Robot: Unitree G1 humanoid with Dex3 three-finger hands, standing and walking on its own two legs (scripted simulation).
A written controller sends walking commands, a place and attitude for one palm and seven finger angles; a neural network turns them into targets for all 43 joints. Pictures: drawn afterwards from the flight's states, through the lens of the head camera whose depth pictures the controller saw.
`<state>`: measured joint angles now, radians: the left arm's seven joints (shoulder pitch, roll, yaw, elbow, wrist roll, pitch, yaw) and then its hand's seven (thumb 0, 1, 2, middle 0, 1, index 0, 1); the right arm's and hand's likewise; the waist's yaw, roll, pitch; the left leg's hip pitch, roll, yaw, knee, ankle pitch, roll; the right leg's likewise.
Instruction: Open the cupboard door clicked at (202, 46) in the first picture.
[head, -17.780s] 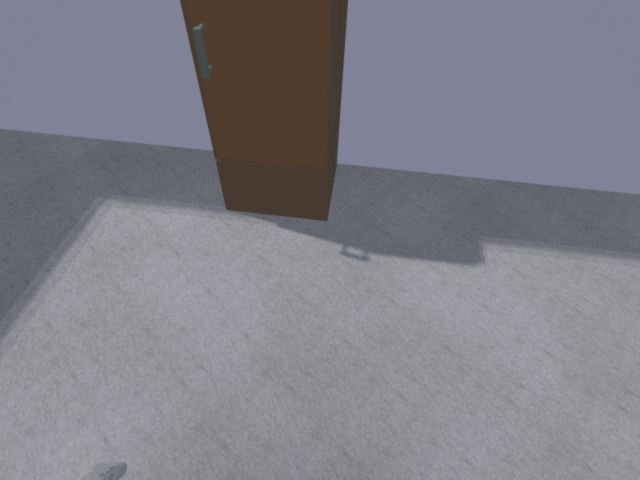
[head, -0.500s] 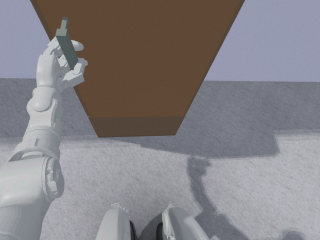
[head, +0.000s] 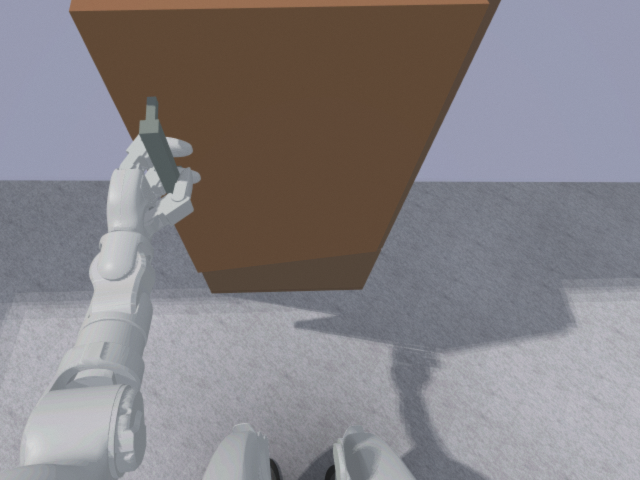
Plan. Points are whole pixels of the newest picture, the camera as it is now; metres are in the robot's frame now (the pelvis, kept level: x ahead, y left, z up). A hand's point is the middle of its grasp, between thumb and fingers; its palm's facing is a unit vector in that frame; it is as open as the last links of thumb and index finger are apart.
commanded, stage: pull the door open along its arc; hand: left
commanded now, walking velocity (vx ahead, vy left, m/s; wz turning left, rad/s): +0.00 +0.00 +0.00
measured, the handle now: (166, 155) +0.51 +0.17 +0.05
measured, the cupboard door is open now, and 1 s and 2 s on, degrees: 6 42 44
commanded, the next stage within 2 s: open thumb and fingers to let go in 0.66 s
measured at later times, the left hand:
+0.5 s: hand (254, 304) +0.31 +0.06 +0.04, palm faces +0.39 -0.92 +0.01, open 5.8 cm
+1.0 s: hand (292, 339) +0.27 +0.02 +0.04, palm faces +0.38 -0.93 -0.03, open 6.8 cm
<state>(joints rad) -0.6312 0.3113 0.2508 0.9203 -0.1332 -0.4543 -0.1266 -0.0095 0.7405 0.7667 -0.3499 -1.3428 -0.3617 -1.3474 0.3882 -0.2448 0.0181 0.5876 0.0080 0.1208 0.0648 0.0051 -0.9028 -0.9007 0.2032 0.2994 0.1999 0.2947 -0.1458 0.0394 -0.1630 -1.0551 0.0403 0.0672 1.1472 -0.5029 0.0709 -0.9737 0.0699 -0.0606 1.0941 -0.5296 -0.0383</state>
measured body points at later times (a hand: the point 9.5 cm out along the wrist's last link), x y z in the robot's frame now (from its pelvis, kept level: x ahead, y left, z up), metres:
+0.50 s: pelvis -0.01 -0.02 +0.01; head +0.06 -0.02 +0.45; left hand +0.29 +0.11 +0.04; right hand +0.20 -0.21 -0.10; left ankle +0.02 +0.07 -0.65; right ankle -0.01 -0.10 -0.65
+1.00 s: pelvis +0.00 -0.07 +0.01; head +0.06 -0.08 +0.45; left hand +0.25 +0.07 +0.04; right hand +0.19 -0.27 -0.10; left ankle +0.02 +0.07 -0.65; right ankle -0.01 -0.10 -0.65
